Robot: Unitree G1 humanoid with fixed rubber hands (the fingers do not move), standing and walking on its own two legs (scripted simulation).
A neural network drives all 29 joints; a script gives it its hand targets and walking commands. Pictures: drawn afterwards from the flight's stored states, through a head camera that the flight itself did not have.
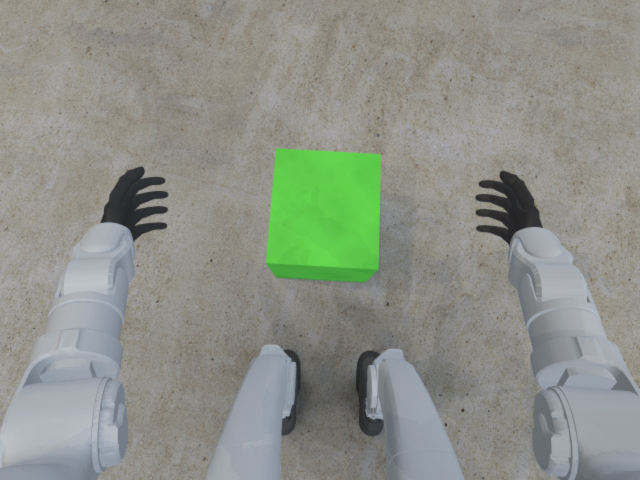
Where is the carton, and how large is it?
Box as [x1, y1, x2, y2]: [266, 148, 380, 282]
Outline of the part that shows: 276,148 266,254 267,265 276,277 364,282 378,269 380,154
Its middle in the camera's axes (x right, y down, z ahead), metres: +0.01 -0.04 +1.00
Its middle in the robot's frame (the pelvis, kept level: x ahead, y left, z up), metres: +0.54 +0.01 -0.57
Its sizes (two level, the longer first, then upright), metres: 0.276 0.249 0.240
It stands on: the floor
